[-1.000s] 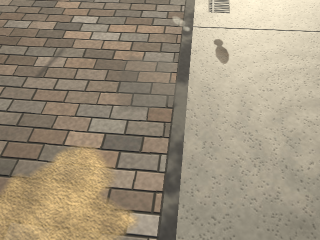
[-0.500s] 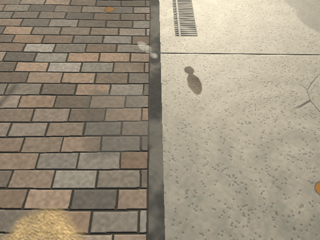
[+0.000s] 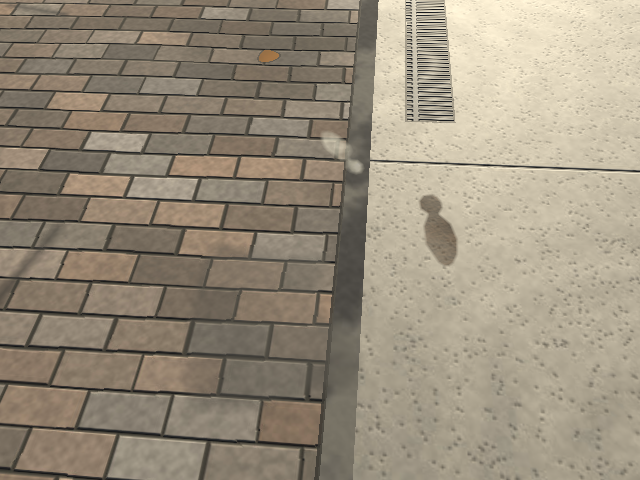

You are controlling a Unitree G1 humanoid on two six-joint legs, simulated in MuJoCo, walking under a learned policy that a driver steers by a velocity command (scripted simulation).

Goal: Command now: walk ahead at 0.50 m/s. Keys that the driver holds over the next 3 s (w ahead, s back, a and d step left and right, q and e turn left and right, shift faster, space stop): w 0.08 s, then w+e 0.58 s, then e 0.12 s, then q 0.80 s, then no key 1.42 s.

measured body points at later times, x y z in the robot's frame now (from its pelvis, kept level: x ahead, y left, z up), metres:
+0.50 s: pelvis +0.27 +0.06 +0.00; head +0.29 +0.07 +0.45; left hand +0.44 +0.32 -0.12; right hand +0.27 -0.22 -0.12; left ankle +0.26 +0.16 -0.75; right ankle +0.34 -0.12 -0.67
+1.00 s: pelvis +0.48 -0.05 -0.01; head +0.51 -0.08 +0.44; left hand +0.70 +0.15 -0.11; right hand +0.49 -0.35 -0.14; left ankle +0.58 +0.11 -0.68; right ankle +0.49 -0.12 -0.75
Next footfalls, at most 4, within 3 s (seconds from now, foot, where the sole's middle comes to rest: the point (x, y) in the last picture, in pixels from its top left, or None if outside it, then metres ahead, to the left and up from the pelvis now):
0.22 left None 0.30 0.16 -0.79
0.74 right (429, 467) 0.53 -0.14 -0.79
1.30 left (332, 418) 0.63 0.06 -0.79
1.78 right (441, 413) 0.65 -0.17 -0.79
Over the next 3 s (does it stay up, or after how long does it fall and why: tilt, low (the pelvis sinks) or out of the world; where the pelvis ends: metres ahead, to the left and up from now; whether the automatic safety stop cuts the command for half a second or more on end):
stays up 0.59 -0.03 -0.01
